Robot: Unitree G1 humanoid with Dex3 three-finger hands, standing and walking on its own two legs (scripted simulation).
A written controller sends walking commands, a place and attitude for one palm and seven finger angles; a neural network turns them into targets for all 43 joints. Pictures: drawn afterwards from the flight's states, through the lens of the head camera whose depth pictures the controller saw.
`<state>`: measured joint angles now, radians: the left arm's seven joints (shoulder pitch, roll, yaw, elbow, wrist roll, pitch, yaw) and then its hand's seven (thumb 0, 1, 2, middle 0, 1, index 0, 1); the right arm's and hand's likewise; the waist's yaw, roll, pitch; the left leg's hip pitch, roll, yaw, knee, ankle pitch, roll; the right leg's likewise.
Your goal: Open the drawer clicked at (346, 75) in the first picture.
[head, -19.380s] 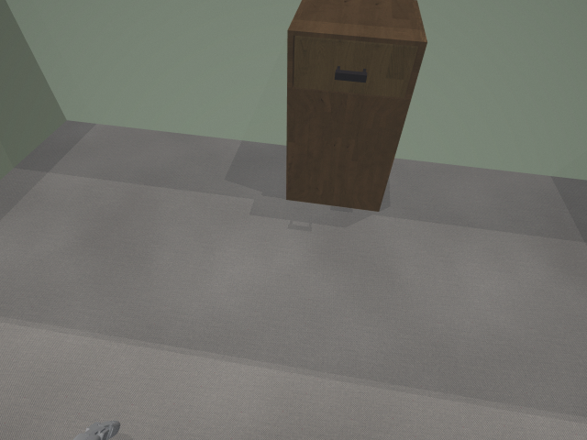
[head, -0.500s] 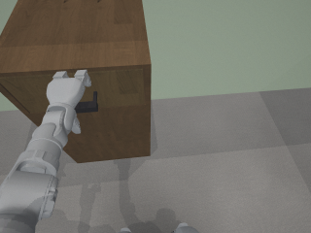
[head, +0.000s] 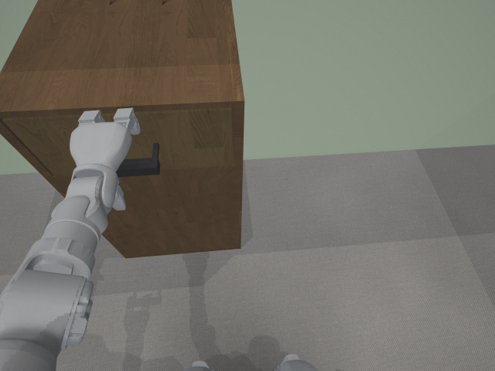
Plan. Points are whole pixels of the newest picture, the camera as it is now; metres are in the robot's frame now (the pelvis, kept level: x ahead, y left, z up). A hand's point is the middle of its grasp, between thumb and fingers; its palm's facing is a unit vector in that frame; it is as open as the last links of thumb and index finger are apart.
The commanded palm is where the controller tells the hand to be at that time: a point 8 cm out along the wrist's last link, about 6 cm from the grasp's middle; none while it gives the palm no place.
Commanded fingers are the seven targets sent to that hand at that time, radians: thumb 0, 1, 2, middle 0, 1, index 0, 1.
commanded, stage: move the hooked fingers above the handle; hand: left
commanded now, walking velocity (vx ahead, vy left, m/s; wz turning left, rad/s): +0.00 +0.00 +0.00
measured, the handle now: (132, 158) +0.52 +0.22 -0.04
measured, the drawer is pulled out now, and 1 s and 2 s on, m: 0.00 0.00 0.00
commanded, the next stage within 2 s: lower the fingers behind the handle in 1.88 s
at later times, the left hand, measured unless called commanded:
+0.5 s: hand (106, 169) +0.46 +0.24 +0.01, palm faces -0.07 +0.01 -1.00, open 13.8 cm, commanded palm +0.44 +0.22 +0.07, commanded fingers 0.00 -0.50 0.30 -0.30 -1.20 -0.30 -1.20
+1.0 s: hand (123, 172) +0.46 +0.21 +0.01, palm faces -0.16 -0.04 -0.99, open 13.8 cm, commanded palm +0.45 +0.21 +0.07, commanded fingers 0.00 -0.50 0.30 -0.30 -1.20 -0.30 -1.20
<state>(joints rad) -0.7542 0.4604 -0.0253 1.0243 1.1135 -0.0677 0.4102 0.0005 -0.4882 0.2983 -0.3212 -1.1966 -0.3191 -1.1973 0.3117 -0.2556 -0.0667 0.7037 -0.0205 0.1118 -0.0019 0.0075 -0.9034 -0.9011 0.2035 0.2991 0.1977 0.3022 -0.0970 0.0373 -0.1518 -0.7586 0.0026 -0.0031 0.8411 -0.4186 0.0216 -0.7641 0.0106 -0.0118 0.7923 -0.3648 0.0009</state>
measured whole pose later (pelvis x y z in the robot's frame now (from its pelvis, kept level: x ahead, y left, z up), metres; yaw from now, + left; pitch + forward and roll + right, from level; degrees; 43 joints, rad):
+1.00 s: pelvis +0.00 +0.00 +0.01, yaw +0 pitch +19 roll -1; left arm -0.74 0.45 -0.08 1.02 1.04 -0.03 0.26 0.00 -0.49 0.30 -0.32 -1.20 -0.32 -1.20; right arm 0.35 -0.24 -0.06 0.70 -0.01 0.10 -0.03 0.01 -0.90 -0.90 0.20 0.30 0.20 0.30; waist -0.08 0.05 -0.13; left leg -0.72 0.00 0.01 0.79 -0.40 0.02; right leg -0.74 0.01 0.00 0.76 -0.35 0.00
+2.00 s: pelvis +0.00 -0.01 +0.00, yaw +0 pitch +20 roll -1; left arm -0.77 0.49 -0.05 0.99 1.09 -0.16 0.29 0.00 -0.49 0.30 -0.33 -1.20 -0.32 -1.20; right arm 0.38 -0.25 -0.06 0.71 -0.01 0.08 -0.05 0.01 -0.90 -0.90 0.21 0.30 0.20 0.30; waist -0.10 0.04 -0.15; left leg -0.79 0.01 -0.01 0.85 -0.41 0.01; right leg -0.80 0.02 -0.02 0.81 -0.36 -0.01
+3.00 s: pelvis -0.01 +0.00 -0.03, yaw -1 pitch +25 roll -2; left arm -0.83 0.49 -0.02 1.13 1.11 -0.05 0.41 0.00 -0.49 0.30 -0.28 -1.25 -0.32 -1.20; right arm 0.33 -0.26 -0.04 0.71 -0.03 0.09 -0.01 0.01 -0.90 -0.90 0.20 0.30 0.20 0.30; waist -0.13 0.05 -0.18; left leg -0.99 0.01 0.00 1.03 -0.47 0.02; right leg -1.00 0.02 -0.01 0.97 -0.41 0.00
